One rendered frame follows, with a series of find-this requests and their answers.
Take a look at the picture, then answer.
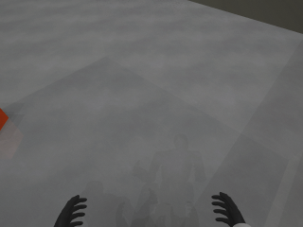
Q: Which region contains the left robot hand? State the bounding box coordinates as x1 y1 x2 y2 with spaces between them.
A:
54 195 87 227

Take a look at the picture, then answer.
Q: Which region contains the right robot hand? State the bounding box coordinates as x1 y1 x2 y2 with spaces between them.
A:
211 192 246 227

